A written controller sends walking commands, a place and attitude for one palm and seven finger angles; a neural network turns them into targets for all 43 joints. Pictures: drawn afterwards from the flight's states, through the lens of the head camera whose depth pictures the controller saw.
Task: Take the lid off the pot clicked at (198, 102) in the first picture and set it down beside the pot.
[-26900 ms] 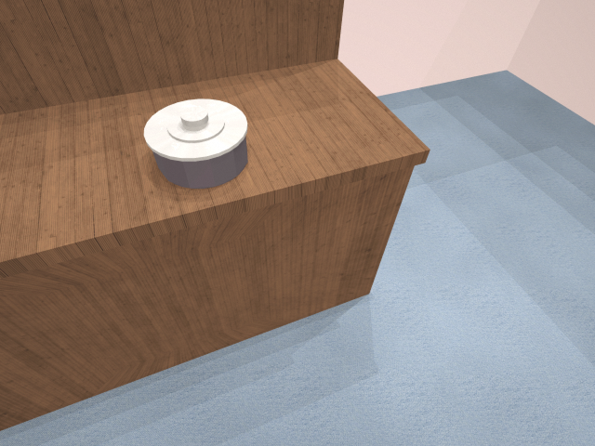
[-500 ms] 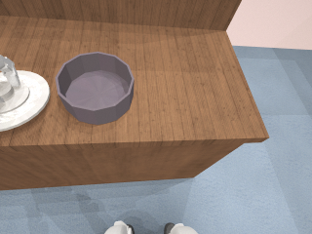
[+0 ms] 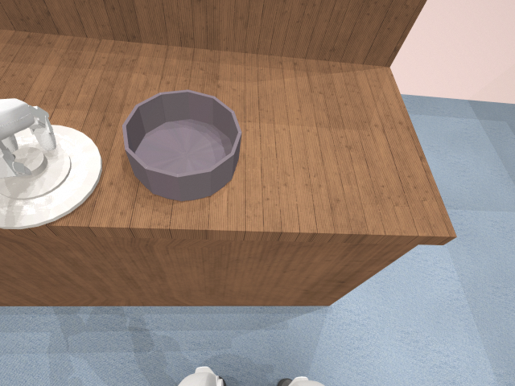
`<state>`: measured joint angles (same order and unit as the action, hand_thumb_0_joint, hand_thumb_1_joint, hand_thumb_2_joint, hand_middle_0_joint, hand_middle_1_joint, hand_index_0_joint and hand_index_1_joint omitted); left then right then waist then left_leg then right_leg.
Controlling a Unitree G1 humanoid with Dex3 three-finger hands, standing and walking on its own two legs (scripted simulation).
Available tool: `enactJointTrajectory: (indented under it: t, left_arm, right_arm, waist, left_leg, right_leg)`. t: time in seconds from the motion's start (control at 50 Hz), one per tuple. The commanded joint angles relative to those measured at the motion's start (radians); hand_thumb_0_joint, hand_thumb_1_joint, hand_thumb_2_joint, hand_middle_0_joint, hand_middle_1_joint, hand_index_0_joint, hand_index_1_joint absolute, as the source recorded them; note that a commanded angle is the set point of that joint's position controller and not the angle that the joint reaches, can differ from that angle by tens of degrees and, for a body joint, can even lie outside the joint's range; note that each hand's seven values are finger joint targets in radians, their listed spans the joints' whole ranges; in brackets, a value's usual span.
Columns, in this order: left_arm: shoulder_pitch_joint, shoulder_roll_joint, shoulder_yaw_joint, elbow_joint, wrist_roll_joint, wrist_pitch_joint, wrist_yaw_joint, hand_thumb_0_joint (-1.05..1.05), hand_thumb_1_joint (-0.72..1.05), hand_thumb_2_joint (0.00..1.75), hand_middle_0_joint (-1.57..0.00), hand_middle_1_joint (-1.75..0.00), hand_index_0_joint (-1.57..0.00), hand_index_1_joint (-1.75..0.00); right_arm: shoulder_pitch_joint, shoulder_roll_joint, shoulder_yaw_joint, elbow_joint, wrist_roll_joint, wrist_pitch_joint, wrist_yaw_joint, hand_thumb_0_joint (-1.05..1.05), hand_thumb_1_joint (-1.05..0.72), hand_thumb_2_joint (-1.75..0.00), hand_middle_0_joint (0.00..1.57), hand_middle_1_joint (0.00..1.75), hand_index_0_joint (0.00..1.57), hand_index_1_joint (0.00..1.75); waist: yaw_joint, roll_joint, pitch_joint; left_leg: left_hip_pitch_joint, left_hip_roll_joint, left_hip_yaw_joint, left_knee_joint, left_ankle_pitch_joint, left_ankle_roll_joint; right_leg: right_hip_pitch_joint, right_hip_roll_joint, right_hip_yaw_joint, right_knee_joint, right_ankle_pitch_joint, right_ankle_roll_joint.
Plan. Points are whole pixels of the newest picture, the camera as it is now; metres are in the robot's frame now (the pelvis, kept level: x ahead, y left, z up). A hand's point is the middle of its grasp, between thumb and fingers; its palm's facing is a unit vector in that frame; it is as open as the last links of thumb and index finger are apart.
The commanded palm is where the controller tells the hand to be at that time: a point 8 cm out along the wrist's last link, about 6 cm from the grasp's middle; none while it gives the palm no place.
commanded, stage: open the fingers wide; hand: left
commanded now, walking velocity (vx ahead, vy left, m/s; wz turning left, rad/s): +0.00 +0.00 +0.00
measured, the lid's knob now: (27, 162) +0.45 +0.37 +0.02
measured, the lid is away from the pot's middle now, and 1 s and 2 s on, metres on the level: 0.25 0.25 0.25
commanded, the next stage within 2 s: raise the empty hand in 0.64 s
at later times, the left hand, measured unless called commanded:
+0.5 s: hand (19, 146) +0.45 +0.35 +0.06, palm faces -0.46 -0.13 -0.88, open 10.6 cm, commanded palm +0.49 +0.34 +0.11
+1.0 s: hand (16, 129) +0.46 +0.35 +0.09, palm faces -0.42 -0.13 -0.90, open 11.0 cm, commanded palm +0.50 +0.33 +0.14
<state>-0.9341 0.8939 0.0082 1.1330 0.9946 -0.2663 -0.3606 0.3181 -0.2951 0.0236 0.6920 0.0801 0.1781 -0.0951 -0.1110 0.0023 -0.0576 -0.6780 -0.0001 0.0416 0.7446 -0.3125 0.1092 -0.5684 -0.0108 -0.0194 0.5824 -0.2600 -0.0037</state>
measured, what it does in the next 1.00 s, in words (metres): stands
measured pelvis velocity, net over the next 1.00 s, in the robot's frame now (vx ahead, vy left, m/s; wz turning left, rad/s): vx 0.01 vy -0.01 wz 0.00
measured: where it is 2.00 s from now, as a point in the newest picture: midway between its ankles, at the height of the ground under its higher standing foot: outside the picture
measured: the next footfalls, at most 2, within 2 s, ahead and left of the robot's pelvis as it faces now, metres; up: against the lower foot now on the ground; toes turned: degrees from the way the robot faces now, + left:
none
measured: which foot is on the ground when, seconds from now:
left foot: down 0.00-1.00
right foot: down 0.00-1.00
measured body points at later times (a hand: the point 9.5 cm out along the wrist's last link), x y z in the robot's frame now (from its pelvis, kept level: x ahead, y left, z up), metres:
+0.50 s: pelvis +0.00 +0.00 +0.00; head +0.10 +0.04 +0.44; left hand +0.47 +0.36 +0.11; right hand +0.00 -0.29 -0.10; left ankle +0.03 +0.04 -0.71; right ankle +0.01 -0.18 -0.71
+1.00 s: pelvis +0.01 -0.01 +0.00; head +0.10 +0.03 +0.44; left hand +0.48 +0.35 +0.14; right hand +0.02 -0.29 -0.10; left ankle +0.03 +0.04 -0.71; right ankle +0.01 -0.18 -0.71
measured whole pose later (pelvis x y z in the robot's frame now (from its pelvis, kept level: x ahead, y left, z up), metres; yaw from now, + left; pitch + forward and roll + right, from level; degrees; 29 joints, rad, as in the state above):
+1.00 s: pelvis +0.01 -0.01 +0.00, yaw +0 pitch +14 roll -5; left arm -1.00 0.91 0.01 1.15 1.00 -0.23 -0.36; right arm 0.34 -0.29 0.02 0.68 0.09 0.19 -0.08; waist -0.13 0.01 -0.07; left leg -0.67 0.00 0.04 0.73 -0.32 0.10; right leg -0.57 0.00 0.00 0.58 -0.27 0.01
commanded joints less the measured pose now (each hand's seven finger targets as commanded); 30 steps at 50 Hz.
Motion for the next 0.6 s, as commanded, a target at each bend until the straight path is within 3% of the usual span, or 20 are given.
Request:
enactJointTrajectory:
  t: [0.0,0.02,0.04,0.08,0.12,0.14,0.18,0.2,0.26,0.28,0.32,0.34,0.38,0.42,0.46,0.5,0.52,0.54,0.58]
  left_arm:
    - [-0.443,0.286,0.061,-0.164,-0.035,-0.005,0.038,0.00,0.29,0.66,-0.48,-1.02,-0.49,-1.02]
    - [-0.452,0.282,0.054,-0.171,-0.027,-0.004,0.040,0.00,0.28,0.65,-0.46,-1.01,-0.48,-1.02]
    - [-0.432,0.272,0.048,-0.145,-0.023,0.000,0.042,0.00,0.26,0.64,-0.45,-1.01,-0.47,-1.01]
    - [-0.445,0.315,0.087,-0.201,-0.010,-0.007,0.046,0.00,0.23,0.62,-0.43,-1.00,-0.44,-1.01]
    - [-0.466,0.282,0.066,-0.227,-0.010,-0.003,0.044,0.00,0.21,0.59,-0.41,-0.99,-0.42,-1.00]
    - [-0.445,0.283,0.076,-0.214,-0.013,-0.001,0.044,0.00,0.19,0.58,-0.40,-0.99,-0.41,-0.99]
    - [-0.416,0.343,0.136,-0.206,-0.023,-0.007,0.046,0.00,0.16,0.56,-0.38,-0.98,-0.38,-0.98]
    - [-0.397,0.358,0.147,-0.169,-0.024,-0.001,0.049,0.00,0.15,0.55,-0.36,-0.98,-0.37,-0.98]
    - [-0.431,0.327,0.104,-0.158,-0.017,0.016,0.053,0.00,0.10,0.53,-0.33,-0.96,-0.34,-0.96]
    - [-0.447,0.310,0.086,-0.168,-0.006,0.011,0.052,0.00,0.09,0.52,-0.32,-0.96,-0.33,-0.96]
    - [-0.440,0.309,0.087,-0.176,0.001,0.009,0.055,0.00,0.06,0.51,-0.30,-0.95,-0.30,-0.95]
    - [-0.439,0.346,0.115,-0.191,0.004,0.004,0.057,0.00,0.05,0.51,-0.30,-0.94,-0.30,-0.94]
    - [-0.436,0.359,0.132,-0.213,-0.001,-0.004,0.054,0.00,0.05,0.51,-0.31,-0.94,-0.31,-0.94]
    - [-0.431,0.316,0.099,-0.170,-0.009,0.005,0.052,0.00,0.05,0.52,-0.31,-0.94,-0.31,-0.94]
    - [-0.426,0.323,0.099,-0.147,-0.014,0.013,0.050,0.00,0.05,0.53,-0.31,-0.93,-0.31,-0.93]
    - [-0.447,0.342,0.101,-0.154,-0.008,0.009,0.048,0.00,0.04,0.54,-0.31,-0.93,-0.31,-0.93]
    - [-0.455,0.322,0.078,-0.141,-0.005,0.008,0.045,0.00,0.04,0.54,-0.31,-0.93,-0.31,-0.93]
    - [-0.453,0.348,0.098,-0.146,-0.006,0.006,0.044,0.00,0.04,0.54,-0.31,-0.93,-0.31,-0.93]
    - [-0.471,0.373,0.122,-0.212,0.000,-0.007,0.044,0.00,0.04,0.54,-0.31,-0.93,-0.31,-0.93]
  right_arm:
    - [0.125,-0.221,-0.064,-0.041,0.003,-0.022,-0.022,0.00,-0.90,-0.90,0.20,0.30,0.20,0.30]
    - [0.127,-0.224,-0.065,-0.039,0.002,-0.021,-0.020,0.00,-0.90,-0.90,0.20,0.30,0.20,0.30]
    - [0.125,-0.220,-0.063,-0.046,0.005,-0.023,-0.018,0.00,-0.90,-0.90,0.20,0.30,0.20,0.30]
    - [0.128,-0.225,-0.067,-0.049,0.000,-0.022,-0.014,0.00,-0.90,-0.90,0.20,0.30,0.20,0.30]
    - [0.139,-0.220,-0.077,-0.046,-0.006,-0.014,-0.008,0.00,-0.90,-0.90,0.20,0.30,0.20,0.30]
    - [0.142,-0.219,-0.079,-0.051,-0.007,-0.014,-0.005,0.00,-0.90,-0.90,0.20,0.30,0.20,0.30]
    - [0.142,-0.222,-0.077,-0.059,-0.007,-0.014,-0.007,0.00,-0.90,-0.90,0.20,0.30,0.20,0.30]
    - [0.149,-0.224,-0.075,-0.061,-0.007,-0.008,-0.009,0.00,-0.90,-0.90,0.20,0.30,0.20,0.30]
    - [0.147,-0.227,-0.075,-0.055,-0.003,-0.001,-0.006,0.00,-0.90,-0.90,0.20,0.30,0.20,0.30]
    - [0.143,-0.226,-0.074,-0.052,-0.002,-0.003,-0.005,0.00,-0.90,-0.90,0.20,0.30,0.20,0.30]
    - [0.153,-0.223,-0.079,-0.052,-0.005,-0.002,-0.002,0.00,-0.90,-0.90,0.20,0.30,0.20,0.30]
    - [0.153,-0.223,-0.077,-0.054,-0.006,-0.001,-0.002,0.00,-0.90,-0.90,0.20,0.30,0.20,0.30]
    - [0.151,-0.219,-0.076,-0.060,-0.007,-0.003,-0.003,0.00,-0.90,-0.90,0.20,0.30,0.20,0.30]
    - [0.154,-0.218,-0.077,-0.053,-0.007,0.001,0.000,0.00,-0.90,-0.90,0.20,0.30,0.20,0.30]
    - [0.157,-0.222,-0.074,-0.055,-0.003,0.001,-0.001,0.00,-0.90,-0.90,0.20,0.30,0.20,0.30]
    - [0.160,-0.223,-0.070,-0.052,-0.003,-0.001,-0.006,0.00,-0.90,-0.90,0.20,0.30,0.20,0.30]
    - [0.161,-0.221,-0.069,-0.050,-0.002,-0.001,-0.007,0.00,-0.90,-0.90,0.20,0.30,0.20,0.30]
    - [0.160,-0.222,-0.068,-0.052,0.000,-0.003,-0.010,0.00,-0.90,-0.90,0.20,0.30,0.20,0.30]
    - [0.157,-0.222,-0.071,-0.054,-0.004,-0.001,-0.011,0.00,-0.90,-0.90,0.20,0.30,0.20,0.30]
  waist:
    - [-0.027,0.182,-0.332]
    - [-0.028,0.203,-0.332]
    - [-0.025,0.183,-0.312]
    - [-0.003,0.237,-0.380]
    - [-0.010,0.255,-0.414]
    - [-0.007,0.244,-0.419]
    - [0.001,0.188,-0.445]
    - [-0.004,0.142,-0.443]
    - [-0.018,0.127,-0.383]
    - [-0.013,0.186,-0.377]
    - [-0.013,0.204,-0.387]
    - [-0.004,0.223,-0.402]
    - [0.002,0.238,-0.445]
    - [-0.015,0.201,-0.401]
    - [-0.020,0.160,-0.378]
    - [-0.022,0.168,-0.394]
    - [-0.029,0.171,-0.380]
    - [-0.026,0.156,-0.383]
    - [-0.009,0.236,-0.443]
  left_leg:
    - [0.507,0.024,-0.147,-0.115,0.225,-0.053]
    - [0.514,0.027,-0.149,-0.113,0.227,-0.058]
    - [0.497,0.026,-0.148,-0.111,0.225,-0.058]
    - [0.553,0.030,-0.159,-0.100,0.340,-0.076]
    - [0.591,0.033,-0.162,-0.086,0.413,-0.089]
    - [0.600,0.033,-0.165,-0.084,0.425,-0.090]
    - [0.578,0.027,-0.150,-0.075,0.460,-0.077]
    - [0.543,0.019,-0.142,-0.069,0.447,-0.071]
    - [0.489,0.019,-0.132,-0.092,0.335,-0.060]
    - [0.519,0.025,-0.144,-0.099,0.364,-0.074]
    - [0.555,0.029,-0.153,-0.091,0.385,-0.081]
    - [0.559,0.027,-0.155,-0.088,0.395,-0.083]
    - [0.582,0.024,-0.146,-0.078,0.462,-0.082]
    - [0.553,0.026,-0.145,-0.078,0.422,-0.078]
    - [0.509,0.021,-0.136,-0.086,0.342,-0.062]
    - [0.505,0.016,-0.128,-0.081,0.353,-0.056]
    - [0.497,0.016,-0.128,-0.082,0.339,-0.057]
    - [0.487,0.016,-0.122,-0.082,0.323,-0.051]
    - [0.552,0.021,-0.133,-0.077,0.420,-0.067]
  right_leg:
    - [-0.153,0.089,-0.041,-0.050,0.027,-0.040]
    - [-0.171,0.087,-0.041,-0.046,0.025,-0.041]
    - [-0.174,0.088,-0.042,-0.043,0.022,-0.041]
    - [-0.163,0.088,-0.040,-0.033,0.051,-0.046]
    - [-0.171,0.091,-0.044,-0.033,0.065,-0.043]
    - [-0.171,0.094,-0.043,-0.035,0.065,-0.042]
    - [-0.122,0.092,-0.041,-0.035,0.102,-0.039]
    - [-0.100,0.094,-0.039,-0.030,0.110,-0.035]
    - [-0.110,0.092,-0.039,-0.042,0.080,-0.034]
    - [-0.143,0.091,-0.042,-0.036,0.070,-0.040]
    - [-0.164,0.096,-0.045,-0.034,0.059,-0.040]
    - [-0.154,0.096,-0.043,-0.032,0.062,-0.042]
    - [-0.129,0.096,-0.038,-0.033,0.093,-0.043]
    - [-0.146,0.098,-0.044,-0.036,0.080,-0.038]
    - [-0.131,0.096,-0.039,-0.043,0.067,-0.036]
    - [-0.119,0.096,-0.035,-0.039,0.082,-0.036]
    - [-0.131,0.097,-0.037,-0.038,0.074,-0.036]
    - [-0.114,0.097,-0.034,-0.041,0.079,-0.035]
    - [-0.115,0.096,-0.036,-0.033,0.099,-0.043]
